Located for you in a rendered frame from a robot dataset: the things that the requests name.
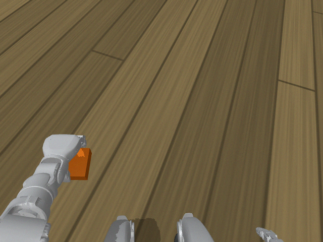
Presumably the left robot hand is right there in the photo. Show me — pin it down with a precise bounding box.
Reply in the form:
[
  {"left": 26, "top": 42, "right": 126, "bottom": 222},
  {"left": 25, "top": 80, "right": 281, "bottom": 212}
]
[{"left": 42, "top": 134, "right": 87, "bottom": 183}]

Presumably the left robot arm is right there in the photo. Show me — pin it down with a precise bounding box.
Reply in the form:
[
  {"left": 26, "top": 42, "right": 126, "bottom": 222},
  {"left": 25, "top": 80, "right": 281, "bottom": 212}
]
[{"left": 0, "top": 155, "right": 69, "bottom": 242}]

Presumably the small box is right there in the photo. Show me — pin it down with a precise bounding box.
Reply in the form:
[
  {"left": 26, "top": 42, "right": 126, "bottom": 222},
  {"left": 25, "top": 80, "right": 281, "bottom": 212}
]
[{"left": 68, "top": 148, "right": 92, "bottom": 180}]

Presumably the right robot hand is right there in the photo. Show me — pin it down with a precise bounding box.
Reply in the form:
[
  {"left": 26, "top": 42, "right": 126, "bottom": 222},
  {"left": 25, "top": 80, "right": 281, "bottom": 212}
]
[{"left": 256, "top": 227, "right": 284, "bottom": 242}]

